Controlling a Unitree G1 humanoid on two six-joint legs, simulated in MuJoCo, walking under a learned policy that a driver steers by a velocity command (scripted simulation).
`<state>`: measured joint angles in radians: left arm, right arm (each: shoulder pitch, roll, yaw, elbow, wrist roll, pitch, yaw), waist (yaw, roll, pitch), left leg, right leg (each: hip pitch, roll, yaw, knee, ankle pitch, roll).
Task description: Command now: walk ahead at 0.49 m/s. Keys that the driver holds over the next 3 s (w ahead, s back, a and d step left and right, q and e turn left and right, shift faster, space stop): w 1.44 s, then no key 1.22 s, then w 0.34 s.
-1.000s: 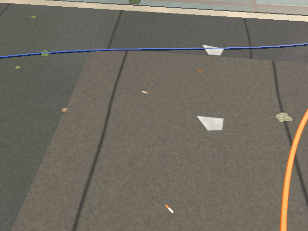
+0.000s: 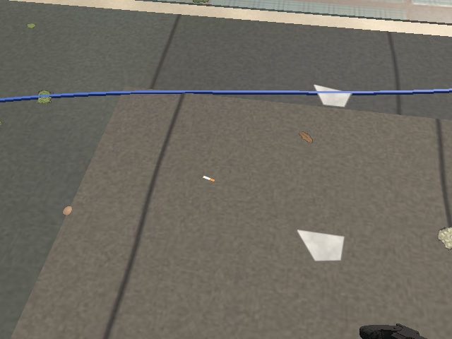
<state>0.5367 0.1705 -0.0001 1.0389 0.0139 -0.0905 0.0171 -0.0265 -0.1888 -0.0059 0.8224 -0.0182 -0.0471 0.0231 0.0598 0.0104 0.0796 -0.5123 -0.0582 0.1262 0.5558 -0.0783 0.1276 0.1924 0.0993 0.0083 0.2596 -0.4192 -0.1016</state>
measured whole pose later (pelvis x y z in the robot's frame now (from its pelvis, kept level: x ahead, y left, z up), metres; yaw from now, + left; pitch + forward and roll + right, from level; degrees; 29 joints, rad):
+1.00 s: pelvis +0.53 -0.05 +0.02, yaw +1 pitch +0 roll -1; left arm 0.49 0.16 0.02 1.07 0.01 -0.10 0.00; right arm 0.06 -0.20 -0.03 0.91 -0.02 -0.03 0.03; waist 0.06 0.04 0.04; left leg -0.63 0.09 0.04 0.71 -0.01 0.04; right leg 0.06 0.10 -0.08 0.18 -0.24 -0.09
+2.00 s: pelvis +0.92 -0.03 +0.01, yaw +1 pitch -1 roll +0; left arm 0.26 0.16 0.01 1.06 0.01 -0.02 0.03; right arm 0.25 -0.15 -0.01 1.09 -0.02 0.02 -0.04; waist 0.01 0.02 0.04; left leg -0.26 0.03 -0.01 0.61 -0.35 0.02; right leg -0.29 0.06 -0.11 0.41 -0.11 -0.10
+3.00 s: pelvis +1.03 -0.04 +0.01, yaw +1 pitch +0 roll +0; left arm 0.28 0.17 0.05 1.04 0.02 -0.08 -0.01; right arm 0.49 -0.17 -0.05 1.14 -0.01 -0.05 -0.02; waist -0.01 0.05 0.00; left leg -0.07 0.01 -0.01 0.51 -0.42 0.03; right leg -0.27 0.01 -0.09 0.54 -0.27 -0.07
